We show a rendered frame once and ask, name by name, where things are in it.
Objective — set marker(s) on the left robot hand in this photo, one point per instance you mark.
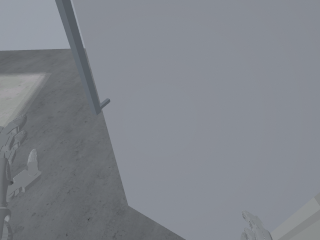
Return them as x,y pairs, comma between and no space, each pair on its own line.
10,141

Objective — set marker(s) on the right robot hand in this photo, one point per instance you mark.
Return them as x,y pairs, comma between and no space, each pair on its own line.
259,233

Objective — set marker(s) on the handle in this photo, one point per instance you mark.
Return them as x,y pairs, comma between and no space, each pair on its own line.
69,22

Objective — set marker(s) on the fridge door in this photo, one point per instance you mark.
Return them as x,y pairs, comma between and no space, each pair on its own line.
214,107

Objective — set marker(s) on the robot left forearm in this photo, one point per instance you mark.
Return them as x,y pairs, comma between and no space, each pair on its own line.
5,228

